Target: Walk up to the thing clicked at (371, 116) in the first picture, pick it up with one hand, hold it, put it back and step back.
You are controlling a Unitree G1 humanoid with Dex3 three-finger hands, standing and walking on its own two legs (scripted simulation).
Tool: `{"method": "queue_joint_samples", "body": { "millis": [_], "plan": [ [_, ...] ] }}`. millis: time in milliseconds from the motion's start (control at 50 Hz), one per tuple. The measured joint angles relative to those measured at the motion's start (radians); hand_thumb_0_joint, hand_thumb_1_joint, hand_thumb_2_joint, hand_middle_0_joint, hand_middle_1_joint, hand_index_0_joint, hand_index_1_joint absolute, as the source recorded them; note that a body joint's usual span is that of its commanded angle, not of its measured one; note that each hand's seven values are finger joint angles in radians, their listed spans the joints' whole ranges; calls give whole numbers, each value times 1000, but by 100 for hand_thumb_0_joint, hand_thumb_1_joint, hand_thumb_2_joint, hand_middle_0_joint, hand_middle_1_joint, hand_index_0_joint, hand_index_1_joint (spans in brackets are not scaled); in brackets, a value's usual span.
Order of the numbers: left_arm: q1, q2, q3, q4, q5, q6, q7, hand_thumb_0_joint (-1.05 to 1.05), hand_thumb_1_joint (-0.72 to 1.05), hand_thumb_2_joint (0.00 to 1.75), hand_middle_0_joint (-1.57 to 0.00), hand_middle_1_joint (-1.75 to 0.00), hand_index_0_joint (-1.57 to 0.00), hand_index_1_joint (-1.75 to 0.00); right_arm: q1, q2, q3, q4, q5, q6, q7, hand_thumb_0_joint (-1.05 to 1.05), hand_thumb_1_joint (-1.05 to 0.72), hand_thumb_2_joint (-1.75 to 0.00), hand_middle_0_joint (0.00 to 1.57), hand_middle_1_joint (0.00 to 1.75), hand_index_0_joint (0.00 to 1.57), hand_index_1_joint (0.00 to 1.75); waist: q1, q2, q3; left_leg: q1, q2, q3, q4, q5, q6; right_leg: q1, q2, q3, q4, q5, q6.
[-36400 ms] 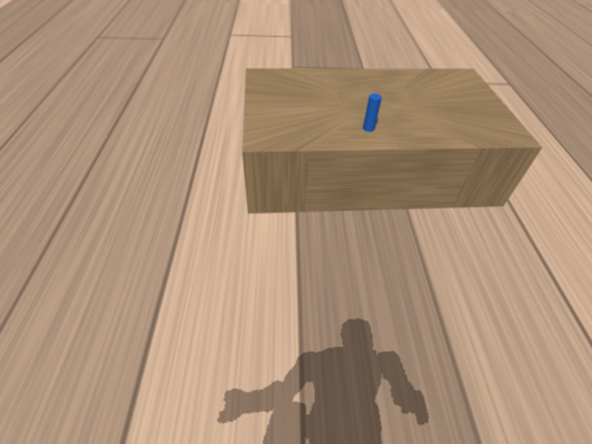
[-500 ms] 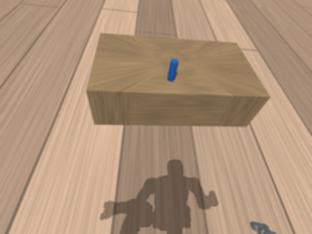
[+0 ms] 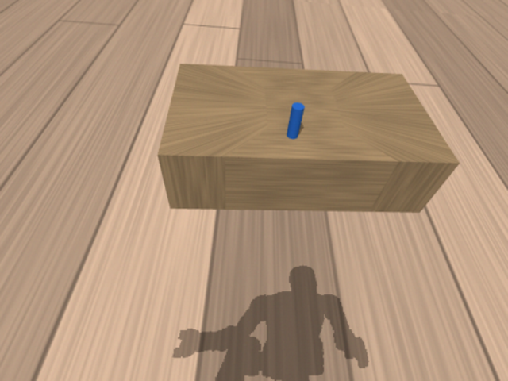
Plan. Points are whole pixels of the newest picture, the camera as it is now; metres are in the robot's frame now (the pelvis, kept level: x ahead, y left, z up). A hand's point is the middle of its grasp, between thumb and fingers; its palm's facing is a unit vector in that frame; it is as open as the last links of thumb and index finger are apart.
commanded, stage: step back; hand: right
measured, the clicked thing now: (295, 121) +1.14 -0.21 -0.33
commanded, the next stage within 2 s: stand in 0.40 s
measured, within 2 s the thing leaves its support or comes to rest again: neither
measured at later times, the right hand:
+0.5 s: hand out of the picture +0.11 -0.26 -0.15, palm faces -0.06 +0.93 -0.35, open 7.4 cm
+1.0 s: hand out of the picture +0.11 -0.27 -0.14, palm faces -0.05 +0.95 -0.32, open 7.4 cm
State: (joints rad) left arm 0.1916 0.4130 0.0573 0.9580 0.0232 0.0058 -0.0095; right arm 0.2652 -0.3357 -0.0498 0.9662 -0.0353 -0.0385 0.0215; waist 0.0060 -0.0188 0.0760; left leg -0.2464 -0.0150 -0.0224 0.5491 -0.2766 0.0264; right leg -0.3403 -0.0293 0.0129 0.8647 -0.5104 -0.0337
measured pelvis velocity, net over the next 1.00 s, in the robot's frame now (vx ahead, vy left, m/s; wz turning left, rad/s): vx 0.02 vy -0.02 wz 0.03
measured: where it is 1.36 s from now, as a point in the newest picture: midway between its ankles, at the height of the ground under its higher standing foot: outside the picture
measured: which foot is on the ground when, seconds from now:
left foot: down 0.00-1.00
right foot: up 0.00-0.12, down 0.14-1.00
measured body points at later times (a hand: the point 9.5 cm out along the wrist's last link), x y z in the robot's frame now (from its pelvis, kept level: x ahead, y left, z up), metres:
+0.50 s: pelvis +0.02 -0.01 +0.00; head +0.04 +0.00 +0.45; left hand +0.13 +0.29 -0.13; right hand +0.12 -0.31 -0.12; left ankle +0.01 +0.11 -0.73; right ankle +0.05 -0.14 -0.73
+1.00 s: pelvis +0.02 -0.02 +0.01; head +0.02 -0.02 +0.46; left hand +0.08 +0.28 -0.12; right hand +0.12 -0.32 -0.12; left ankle +0.01 +0.11 -0.73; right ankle +0.05 -0.14 -0.73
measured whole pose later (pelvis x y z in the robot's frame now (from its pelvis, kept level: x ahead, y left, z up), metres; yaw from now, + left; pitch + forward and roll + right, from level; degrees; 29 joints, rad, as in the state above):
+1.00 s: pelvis +0.02 -0.02 +0.01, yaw +2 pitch -3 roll +0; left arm 0.11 0.36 -0.01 1.15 0.02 -0.03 -0.01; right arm 0.09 -0.34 -0.01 1.14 -0.01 -0.01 0.02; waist 0.01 0.00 0.05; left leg -0.09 0.01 -0.02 0.32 -0.18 -0.02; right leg -0.14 -0.03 -0.05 0.32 -0.13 0.01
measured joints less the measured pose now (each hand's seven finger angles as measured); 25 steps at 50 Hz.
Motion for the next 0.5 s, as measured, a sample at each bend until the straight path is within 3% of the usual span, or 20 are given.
{"method": "queue_joint_samples", "body": {
  "millis": [80, 140, 200, 260, 320, 500],
  "plan": [
    [-42, 0, 0, -9, -7, -10, -1, 1, 90, 90, -20, -30, -20, -30, -15, -4, 6, -1, 6, 1, -13, 0, -90, -90, 21, 31, 21, 30, -12, -6, 15, 13, 4, -8, -2, -7, -13, 0, -10, -18, -132, 91, 6],
    [-69, -14, -2, -8, -6, -22, 7, 1, 90, 90, -20, -30, -20, -30, -33, -19, 9, -4, 20, 19, -21, 0, -90, -90, 21, 31, 21, 30, -12, 1, 22, -2, 8, -10, 60, -47, -26, 45, -1, -32, -290, 266, 12],
    [-86, -47, -10, 5, 2, -26, 10, 1, 90, 90, -20, -30, -20, -30, -60, -35, 8, 7, 34, 42, -34, 0, -90, -90, 20, 30, 21, 30, -20, 45, 16, -30, 22, -47, 148, -110, -22, 51, 18, -58, -268, 252, 33],
    [-97, -63, -21, 14, 9, -14, 3, 1, 90, 90, -20, -30, -20, -30, -71, -35, 11, 18, 30, 47, -33, 0, -90, -90, 20, 30, 21, 30, -12, 30, -8, -36, 3, -18, 185, -210, -14, 41, -8, -53, -237, 221, 30],
    [-117, -76, -27, 20, 7, -12, 2, 1, 90, 90, -20, -30, -20, -30, -77, -44, 12, 33, 24, 34, -28, 0, -91, -90, 20, 30, 21, 30, -16, 39, -18, -11, 13, -12, 94, -64, -14, 36, -19, -70, -221, 207, 43],
    [-126, -53, -34, 94, -19, -16, -3, 1, 90, 90, -20, -30, -20, -30, -125, -3, 40, 98, 20, 17, -13, 0, -90, -90, 20, 30, 21, 30, 1, 0, -11, 60, 17, 3, -21, -25, -30, 107, -15, -60, -348, 269, 52]
  ]
}}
